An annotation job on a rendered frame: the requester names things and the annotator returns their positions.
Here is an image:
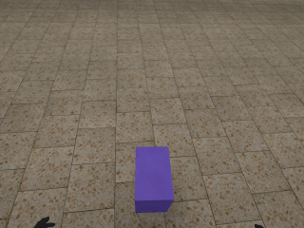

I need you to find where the carton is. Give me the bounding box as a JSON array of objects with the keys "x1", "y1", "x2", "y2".
[{"x1": 135, "y1": 146, "x2": 174, "y2": 213}]

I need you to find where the robot left hand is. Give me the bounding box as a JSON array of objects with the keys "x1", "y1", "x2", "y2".
[{"x1": 34, "y1": 217, "x2": 55, "y2": 228}]

